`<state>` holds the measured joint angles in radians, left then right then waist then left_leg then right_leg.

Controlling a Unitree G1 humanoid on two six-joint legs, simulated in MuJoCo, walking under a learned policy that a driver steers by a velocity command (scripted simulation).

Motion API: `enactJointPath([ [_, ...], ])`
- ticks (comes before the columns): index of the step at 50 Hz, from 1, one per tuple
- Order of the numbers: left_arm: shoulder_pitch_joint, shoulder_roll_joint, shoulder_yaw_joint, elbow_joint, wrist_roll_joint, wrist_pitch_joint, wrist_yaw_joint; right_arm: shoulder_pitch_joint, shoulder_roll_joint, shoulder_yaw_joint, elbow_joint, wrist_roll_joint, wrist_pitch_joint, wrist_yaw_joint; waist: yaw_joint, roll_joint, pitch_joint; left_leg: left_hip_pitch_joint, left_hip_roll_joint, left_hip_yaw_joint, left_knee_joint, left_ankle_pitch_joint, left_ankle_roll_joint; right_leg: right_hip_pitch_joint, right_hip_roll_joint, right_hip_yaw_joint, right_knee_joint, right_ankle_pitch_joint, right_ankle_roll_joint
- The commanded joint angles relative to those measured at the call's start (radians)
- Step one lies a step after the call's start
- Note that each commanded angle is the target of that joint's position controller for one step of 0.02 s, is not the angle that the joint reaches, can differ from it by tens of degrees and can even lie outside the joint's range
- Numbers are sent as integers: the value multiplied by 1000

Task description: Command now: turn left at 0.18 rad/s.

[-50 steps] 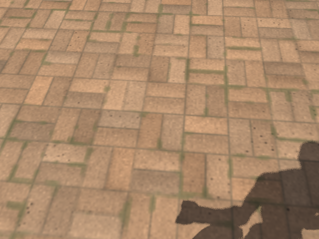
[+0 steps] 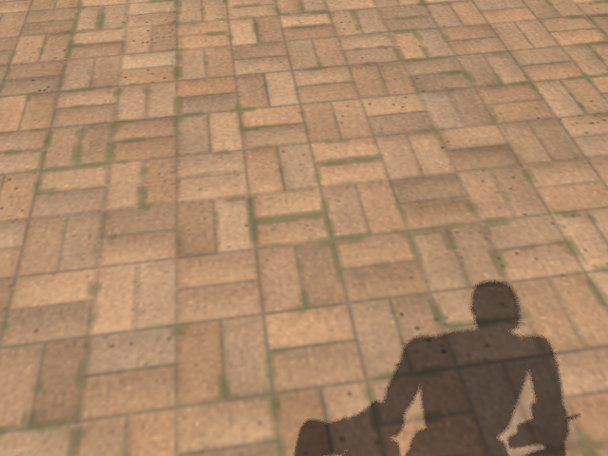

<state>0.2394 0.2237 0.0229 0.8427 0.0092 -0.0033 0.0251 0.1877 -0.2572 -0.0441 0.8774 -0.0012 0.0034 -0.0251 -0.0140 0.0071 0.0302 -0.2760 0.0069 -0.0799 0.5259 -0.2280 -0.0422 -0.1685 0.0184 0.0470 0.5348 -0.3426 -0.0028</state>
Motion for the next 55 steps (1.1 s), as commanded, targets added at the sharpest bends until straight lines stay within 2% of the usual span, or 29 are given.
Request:
enactJointPath([
  [1, 41, 198, 60, -42, -7, -1, 23, -74, -130, -33, -73, 13, -6, -5, 35, -61, -8, -44, -16, -2, 38, 189, 29, -20, -110, 89, -125, 232, -62],
  [3, 48, 212, 70, -44, -8, 10, 36, -66, -126, -36, -84, 15, 0, -3, 37, -107, -10, -106, -23, 11, 109, 117, 25, 2, -191, 137, -137, 309, -117],
  [5, 11, 208, 74, -61, -8, 14, 47, -50, -114, -38, -94, 12, 5, 5, 27, -168, -18, -149, -15, 35, 224, -103, 29, 2, -289, 193, -144, 392, -179],
  [6, -23, 205, 74, -74, -7, 13, 51, -45, -111, -40, -99, 13, 7, 12, 20, -180, -13, -174, -2, 49, 284, -203, 35, -1, -333, 209, -144, 447, -206],
  [8, -63, 215, 80, -90, -13, 13, 55, -50, -103, -39, -111, 19, 9, 27, 17, -152, -3, -183, 20, 74, 269, -254, 48, 4, -347, 177, -119, 526, -203],
  [10, -90, 230, 88, -92, -31, 20, 56, 3, -107, -44, -97, 20, 7, 40, -13, -126, -34, -38, -9, 115, 83, -51, 68, -33, -283, 73, -29, 510, -135],
  [11, -37, 215, 87, -76, -29, 22, 52, 25, -146, -59, -98, 17, 6, 44, -13, -55, -53, 57, -9, 41, -37, 112, 94, -74, -212, 0, 90, 397, -77],
  [12, -20, 167, 75, -112, 6, 19, 49, 39, -297, -97, -121, 10, 2, 34, 18, 236, -70, 183, 214, -360, -147, 423, 223, -292, -50, -133, 382, 58, 47],
  [13, -113, 136, 63, -145, 9, 17, 51, 117, -271, -78, -115, -16, -12, 39, -51, 273, -141, 230, 341, -579, -210, 527, 378, -401, 50, -2, 589, -369, 62],
  [14, -81, 157, 68, -140, -7, 17, 46, 92, -233, -64, -124, -20, -30, 42, -28, 154, -142, 225, 337, -507, -199, 490, 385, -420, 14, 65, 701, -353, 54],
  [15, -70, 169, 74, -124, -17, 17, 41, 33, -220, -62, -140, -7, -39, 37, -3, 89, -112, 192, 282, -406, -185, 427, 338, -428, -9, 65, 716, -271, 47],
  [16, -70, 181, 81, -110, -12, 16, 45, -12, -215, -63, -151, 10, -35, 29, 8, 42, -86, 173, 238, -345, -188, 347, 290, -446, -27, 62, 670, -190, 48],
  [17, -80, 197, 88, -109, -6, 16, 49, -31, -202, -58, -156, 18, -30, 20, 11, 50, -85, 157, 211, -315, -197, 306, 264, -427, -43, 68, 627, -129, 52],
  [20, -72, 164, 84, -113, -14, 7, 42, -14, -190, -53, -164, 14, -12, 3, 14, 93, -103, 151, 160, -280, -210, 298, 264, -382, -12, 50, 555, -51, 77],
  [24, -95, 152, 76, -115, -15, 4, 39, -12, -191, -53, -170, 10, -2, -11, -4, 113, -110, 167, 160, -288, -211, 220, 266, -351, -18, 45, 366, -17, 103],
  [29, -103, 158, 71, -112, -20, -6, 24, -39, -190, -46, -168, -3, 11, -6, -21, 145, -79, 68, 155, -309, -217, 131, 273, -215, -26, 22, 220, -21, 97],
  [31, -95, 158, 69, -107, -21, -15, 15, -47, -184, -40, -164, -2, 16, -3, -20, 142, -75, 71, 160, -329, -199, 162, 270, -172, -24, 14, 146, -20, 84],
  [33, -56, 142, 64, -89, -21, -26, 3, -70, -167, -29, -160, 7, 22, -3, 11, 125, -77, 63, 140, -324, -159, 201, 245, -82, -17, -3, -29, 77, 61],
  [34, -35, 136, 62, -79, -14, -33, -3, -62, -150, -21, -152, 12, 22, -3, 31, 107, -75, 41, 113, -310, -140, 202, 213, -8, -20, -5, -165, 197, 41],
  [35, -26, 172, 65, -81, 2, -37, -3, -22, -131, -14, -142, 4, 16, -3, 20, 55, -87, -2, 79, -278, -104, 141, 163, 75, -94, 59, -192, 308, 14],
  [36, -27, 244, 74, -92, 17, -35, 0, 39, -104, -7, -139, -17, 7, 1, -36, -126, -116, -48, -23, -169, 22, -49, 107, 127, -240, 204, -190, 509, -57],
  [37, -71, 225, 65, -86, 30, -33, -6, 18, -112, -12, -145, -8, 4, 0, -47, -211, -82, -51, -70, -81, 27, -189, 63, 12, -313, 281, -218, 470, -179],
  [38, -121, 173, 50, -99, 23, -38, -11, 1, -151, -20, -134, -14, 4, -3, -36, -177, -66, 4, -42, -63, 44, -177, 34, -35, -293, 270, -240, 369, -195],
  [39, -122, 164, 46, -90, 16, -41, -12, -30, -149, -23, -135, -13, 6, -5, -24, -168, -59, 10, -38, -57, 13, -102, 27, -23, -243, 234, -233, 299, -159],
  [40, -109, 176, 46, -81, 6, -43, -12, -45, -127, -20, -131, -16, 13, -7, -15, -170, -54, 33, -29, -60, -30, -32, 20, -23, -204, 198, -221, 267, -124],
  [41, -102, 178, 44, -73, 1, -47, -12, -44, -124, -19, -129, -21, 19, -6, -10, -171, -49, 58, -14, -70, -62, 30, 17, -30, -189, 184, -214, 242, -101],
  [44, -65, 168, 33, -55, 8, -49, -11, -16, -130, -20, -97, -10, 20, 2, 1, -95, -30, 90, -9, -77, -76, 93, 51, -64, -111, 97, -195, 129, -38],
  [49, -45, 161, 25, -36, -3, -45, -5, -15, -124, -20, -53, -9, 6, 1, 19, 2, -41, 89, 2, -94, -94, 187, 60, -23, -76, 48, -132, 217, -33],
  [55, -41, 153, 18, -3, -3, -35, -9, -5, -122, -18, 1, -4, 5, -6, 19, 16, -34, 100, 3, -96, -98, 200, 61, -15, -58, 29, -124, 231, -26],
])
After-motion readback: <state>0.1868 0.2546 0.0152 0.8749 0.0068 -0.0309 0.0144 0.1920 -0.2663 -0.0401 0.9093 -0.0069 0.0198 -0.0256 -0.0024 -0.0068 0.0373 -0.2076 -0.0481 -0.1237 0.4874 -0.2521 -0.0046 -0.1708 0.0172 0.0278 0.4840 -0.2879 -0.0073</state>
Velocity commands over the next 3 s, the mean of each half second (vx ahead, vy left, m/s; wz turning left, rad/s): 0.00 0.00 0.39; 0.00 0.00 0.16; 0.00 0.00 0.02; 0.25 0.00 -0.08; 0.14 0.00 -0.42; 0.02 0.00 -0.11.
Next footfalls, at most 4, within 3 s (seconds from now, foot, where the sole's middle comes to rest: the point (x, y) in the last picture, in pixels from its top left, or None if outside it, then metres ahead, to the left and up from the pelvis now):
0.70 right None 0.10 -0.09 -0.77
2.24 right None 0.41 0.03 -0.77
2.70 left None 0.38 0.26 -0.77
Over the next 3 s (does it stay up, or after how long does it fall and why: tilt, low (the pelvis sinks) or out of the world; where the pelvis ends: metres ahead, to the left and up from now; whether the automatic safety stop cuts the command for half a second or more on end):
stays up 0.35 0.14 0.00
